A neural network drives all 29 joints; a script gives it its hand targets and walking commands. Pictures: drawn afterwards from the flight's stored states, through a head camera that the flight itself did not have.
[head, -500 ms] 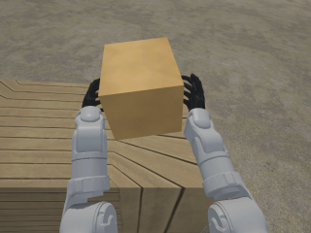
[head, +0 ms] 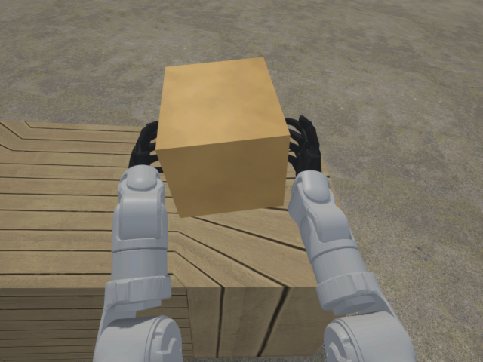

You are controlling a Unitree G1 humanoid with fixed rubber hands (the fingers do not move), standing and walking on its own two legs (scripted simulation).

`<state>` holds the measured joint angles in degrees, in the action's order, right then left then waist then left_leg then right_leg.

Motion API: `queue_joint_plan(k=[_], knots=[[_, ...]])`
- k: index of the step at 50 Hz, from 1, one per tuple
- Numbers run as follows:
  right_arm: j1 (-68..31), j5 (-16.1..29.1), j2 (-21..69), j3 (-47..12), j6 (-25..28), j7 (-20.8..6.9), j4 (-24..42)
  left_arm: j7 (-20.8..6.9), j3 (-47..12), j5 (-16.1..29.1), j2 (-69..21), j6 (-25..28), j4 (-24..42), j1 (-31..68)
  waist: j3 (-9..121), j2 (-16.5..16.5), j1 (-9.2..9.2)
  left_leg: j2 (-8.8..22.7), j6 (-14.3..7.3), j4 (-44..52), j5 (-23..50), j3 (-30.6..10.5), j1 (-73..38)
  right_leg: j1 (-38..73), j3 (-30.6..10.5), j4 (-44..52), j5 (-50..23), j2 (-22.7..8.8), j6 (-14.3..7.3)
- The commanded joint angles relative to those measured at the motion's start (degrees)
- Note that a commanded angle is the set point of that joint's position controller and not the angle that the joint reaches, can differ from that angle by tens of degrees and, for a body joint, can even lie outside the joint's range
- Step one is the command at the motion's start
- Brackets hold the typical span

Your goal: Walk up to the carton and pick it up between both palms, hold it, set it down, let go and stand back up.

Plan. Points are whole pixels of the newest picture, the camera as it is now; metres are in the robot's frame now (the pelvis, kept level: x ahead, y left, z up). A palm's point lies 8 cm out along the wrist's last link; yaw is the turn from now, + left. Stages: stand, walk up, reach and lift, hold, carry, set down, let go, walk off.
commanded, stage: hold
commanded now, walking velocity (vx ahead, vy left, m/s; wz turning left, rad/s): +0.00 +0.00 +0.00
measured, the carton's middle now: (223, 134) +0.43 +0.01 +0.18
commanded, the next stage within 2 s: none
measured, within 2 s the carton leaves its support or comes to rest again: neither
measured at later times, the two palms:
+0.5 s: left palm (139, 171) +0.36 +0.14 +0.16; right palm (303, 166) +0.36 -0.12 +0.17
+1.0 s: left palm (142, 169) +0.35 +0.13 +0.17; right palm (307, 172) +0.35 -0.12 +0.17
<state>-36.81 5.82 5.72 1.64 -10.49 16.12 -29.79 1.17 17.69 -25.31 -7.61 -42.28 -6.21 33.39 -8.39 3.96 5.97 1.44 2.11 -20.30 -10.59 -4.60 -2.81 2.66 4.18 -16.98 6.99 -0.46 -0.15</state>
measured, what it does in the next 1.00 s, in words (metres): stands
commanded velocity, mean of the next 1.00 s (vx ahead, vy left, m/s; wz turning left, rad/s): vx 0.00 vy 0.00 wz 0.00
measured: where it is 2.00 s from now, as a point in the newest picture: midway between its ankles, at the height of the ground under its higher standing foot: outside the picture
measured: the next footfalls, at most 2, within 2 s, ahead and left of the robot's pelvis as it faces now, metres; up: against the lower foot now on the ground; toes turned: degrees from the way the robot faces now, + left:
none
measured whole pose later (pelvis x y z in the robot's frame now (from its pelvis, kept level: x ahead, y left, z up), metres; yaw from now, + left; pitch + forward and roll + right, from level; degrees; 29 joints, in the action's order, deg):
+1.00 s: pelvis -0.01 +0.00 +0.00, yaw +0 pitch -12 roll +0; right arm -38.0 4.1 6.2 2.6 -9.9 15.6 -30.0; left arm 0.1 19.2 -24.6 -7.0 -42.5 -6.4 35.5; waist -9.0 2.5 5.7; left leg 1.6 2.2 -19.2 -8.6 -3.7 -0.8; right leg 0.3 4.7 -16.8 5.6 -0.7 -0.5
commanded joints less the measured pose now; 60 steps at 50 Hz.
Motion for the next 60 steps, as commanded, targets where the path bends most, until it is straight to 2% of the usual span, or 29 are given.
queue_joint_plan(k=[1,13,23,24,26,28,29,31,33,34,35,39,43,49,51,52,53,55,56,60], knots=[[-43.7,2.6,26.5,-20.3,3.0,-9.9,15.1,-10.3,-27.6,9.5,-26.1,7.1,10.6,45.5,29.6,-5.8,-0.09,-3.8,-1.1,3.1,13.1,6.4,-1.5,11.0,3.5,0.9,-7.4,2.4,2.5],[-43.4,2.3,27.0,-19.8,3.4,-9.5,15.2,-11.0,-28.1,9.9,-26.3,7.4,10.5,45.9,30.1,-5.9,1.02,-4.1,-0.8,2.6,13.7,6.6,-1.9,11.5,3.6,0.8,-9.6,2.1,3.0],[-42.8,2.1,26.6,-19.5,3.4,-9.7,15.1,-10.8,-29.0,10.0,-26.8,7.7,11.0,46.1,29.4,-6.6,1.47,-3.8,-0.2,2.7,14.2,6.2,-2.2,10.7,3.9,0.8,-8.4,2.3,2.8],[-40.8,3.7,26.4,-21.3,3.8,-9.4,18.8,-10.7,-29.8,10.5,-26.6,6.8,16.5,43.2,31.5,-8.7,1.75,-3.4,0.5,1.0,21.8,6.1,-4.7,12.1,3.7,0.1,-13.9,2.5,2.3],[-42.3,4.5,24.8,-21.7,3.5,-8.7,18.9,-10.8,-30.5,11.0,-25.2,6.0,16.9,45.0,31.3,-9.3,2.35,-3.3,1.4,-0.2,24.6,5.9,-6.2,10.9,4.1,0.5,-14.1,2.6,2.5],[-42.2,4.7,24.3,-21.7,3.3,-8.9,18.8,-10.9,-29.9,10.7,-24.9,5.7,16.9,44.1,30.2,-9.2,1.73,-3.1,1.3,0.3,23.8,6.0,-5.5,10.5,4.2,0.5,-12.5,2.8,2.2],[-41.7,4.0,23.9,-20.8,3.1,-8.9,18.3,-11.0,-29.7,10.6,-24.6,5.5,16.0,43.9,28.9,-8.7,2.22,-3.1,1.0,0.8,21.8,6.2,-4.8,10.1,4.3,0.8,-11.0,2.7,2.2],[-41.6,3.2,23.6,-20.3,3.0,-9.3,17.7,-11.2,-28.2,9.8,-24.0,5.3,14.8,43.0,27.7,-7.7,1.13,-2.9,0.2,2.3,17.8,6.6,-2.7,10.0,4.3,0.9,-7.7,2.6,2.0],[-41.8,2.2,23.4,-19.1,3.0,-9.8,16.5,-11.2,-27.7,9.7,-23.4,5.2,13.6,43.5,26.5,-7.4,0.99,-2.8,-0.4,3.5,14.1,6.9,-1.4,9.4,4.4,1.3,-4.6,2.4,1.8],[-42.2,2.1,23.2,-19.0,3.1,-10.1,16.0,-11.2,-26.7,9.1,-23.4,5.0,12.4,42.6,25.9,-7.4,0.08,-2.7,-0.7,4.0,13.2,6.9,-0.7,9.6,4.3,1.4,-3.5,2.4,1.5],[-42.7,1.6,23.2,-18.3,3.2,-10.2,15.5,-11.3,-26.2,9.2,-23.0,5.0,11.8,43.3,25.9,-6.6,0.29,-2.8,-1.1,4.4,11.5,7.2,-0.1,9.6,4.2,1.7,-2.7,2.3,1.6],[-44.4,0.8,24.8,-18.2,3.9,-10.5,16.0,-11.2,-25.4,9.7,-23.2,5.6,11.2,44.8,28.2,-5.1,-0.25,-3.2,-2.0,4.6,9.6,7.6,0.0,9.8,3.8,1.9,-3.2,1.8,2.0],[-45.2,1.0,26.1,-19.3,4.4,-10.2,16.8,-11.1,-25.6,10.3,-23.6,6.2,11.7,45.4,31.1,-4.7,-0.34,-3.5,-2.2,3.6,11.2,7.5,-0.6,10.7,3.7,1.6,-6.1,1.7,2.5],[-46.3,0.4,26.3,-19.0,4.5,-10.2,15.9,-10.8,-25.2,10.7,-22.8,6.6,9.8,46.8,32.2,-4.2,-0.62,-3.7,-2.8,4.0,7.8,7.5,1.0,10.7,3.3,1.6,-4.3,1.2,2.6],[-47.1,0.0,26.1,-18.4,4.4,-10.3,14.8,-10.9,-23.8,9.9,-22.5,6.3,8.1,46.9,30.6,-4.1,-1.38,-3.9,-3.2,4.6,6.1,7.8,2.3,10.4,3.2,1.9,-2.6,1.0,2.6],[-45.9,-0.3,26.2,-17.7,4.3,-10.3,14.1,-11.0,-24.0,9.9,-22.6,6.4,8.4,47.2,30.3,-4.0,-0.46,-3.7,-3.2,4.9,5.6,7.8,2.3,10.6,3.2,1.9,-2.5,1.0,2.6],[-46.5,-0.2,26.0,-17.6,4.4,-10.4,13.8,-11.1,-23.4,9.6,-22.5,6.3,7.8,47.2,30.2,-4.2,-1.09,-3.8,-3.2,5.0,5.7,7.8,2.7,10.7,3.3,1.9,-2.2,1.1,2.6],[-45.4,-0.1,25.7,-17.0,4.4,-10.3,13.1,-11.1,-24.2,9.7,-23.3,6.3,8.6,47.2,30.4,-5.6,-0.06,-3.7,-2.5,4.6,7.6,7.7,1.6,10.8,3.4,1.7,-3.1,1.3,2.4],[-45.8,0.3,25.9,-17.5,4.6,-10.4,13.6,-11.0,-24.8,10.0,-23.6,6.5,9.5,47.9,31.7,-6.2,-0.26,-3.8,-2.2,4.0,9.1,7.6,0.7,10.6,3.5,1.5,-3.6,1.4,2.4],[-44.9,1.2,26.5,-18.7,4.7,-9.9,15.1,-10.6,-27.6,11.5,-24.3,7.4,12.0,48.8,34.7,-6.8,1.58,-3.9,-1.2,2.0,14.1,6.9,-2.2,10.9,3.6,0.7,-9.0,1.6,2.9]])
